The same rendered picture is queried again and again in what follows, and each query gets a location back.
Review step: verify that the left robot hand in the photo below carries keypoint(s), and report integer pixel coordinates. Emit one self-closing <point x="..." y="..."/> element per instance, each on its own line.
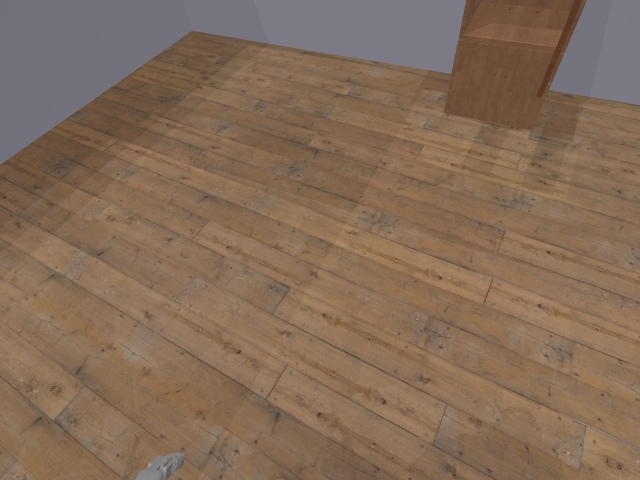
<point x="161" y="468"/>

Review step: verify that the cupboard door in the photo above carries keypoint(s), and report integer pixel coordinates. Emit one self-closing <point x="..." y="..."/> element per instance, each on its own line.
<point x="559" y="47"/>

